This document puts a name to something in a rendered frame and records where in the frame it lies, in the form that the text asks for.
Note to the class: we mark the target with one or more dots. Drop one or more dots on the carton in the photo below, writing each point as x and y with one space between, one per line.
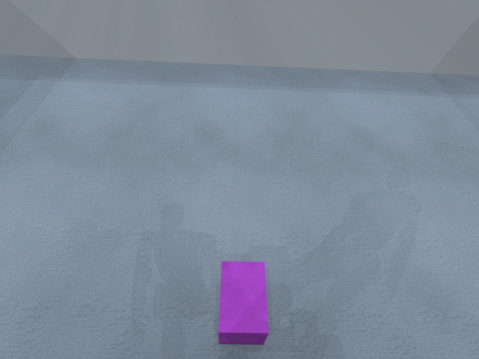
243 317

